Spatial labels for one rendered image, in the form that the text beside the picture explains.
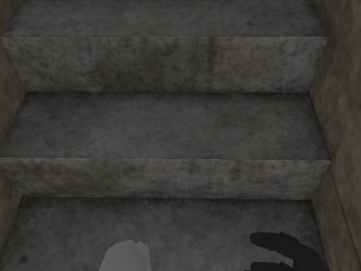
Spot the right robot hand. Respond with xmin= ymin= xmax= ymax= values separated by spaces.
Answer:
xmin=244 ymin=232 xmax=327 ymax=271

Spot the left robot thigh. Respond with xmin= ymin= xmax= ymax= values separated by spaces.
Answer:
xmin=99 ymin=241 xmax=151 ymax=271

